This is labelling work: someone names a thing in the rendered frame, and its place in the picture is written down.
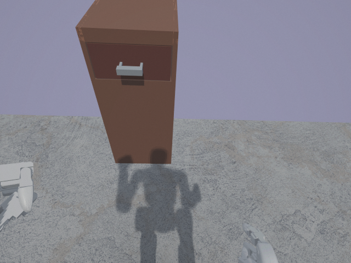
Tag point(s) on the robot right hand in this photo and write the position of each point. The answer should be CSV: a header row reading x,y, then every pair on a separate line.
x,y
263,253

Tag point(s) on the robot left hand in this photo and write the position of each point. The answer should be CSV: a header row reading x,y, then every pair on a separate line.
x,y
16,182

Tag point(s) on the handle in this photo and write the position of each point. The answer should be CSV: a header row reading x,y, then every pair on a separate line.
x,y
129,70

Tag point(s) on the cabinet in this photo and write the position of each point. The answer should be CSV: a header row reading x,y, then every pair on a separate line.
x,y
137,114

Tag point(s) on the drawer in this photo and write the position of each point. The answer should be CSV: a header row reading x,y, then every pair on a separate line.
x,y
106,57

